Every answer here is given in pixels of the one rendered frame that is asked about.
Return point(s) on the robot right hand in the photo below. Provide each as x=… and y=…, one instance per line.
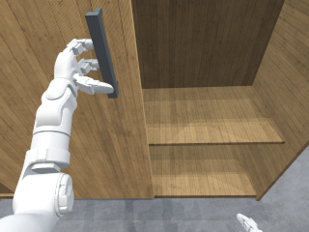
x=248, y=223

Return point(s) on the handle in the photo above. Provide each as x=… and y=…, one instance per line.
x=97, y=33

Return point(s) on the robot left forearm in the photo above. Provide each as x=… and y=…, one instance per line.
x=49, y=152

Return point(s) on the robot left hand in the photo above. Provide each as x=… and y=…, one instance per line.
x=66, y=67

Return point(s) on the wardrobe door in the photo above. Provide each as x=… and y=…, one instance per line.
x=4, y=189
x=109, y=148

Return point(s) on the left robot upper arm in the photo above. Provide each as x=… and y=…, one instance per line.
x=41, y=200

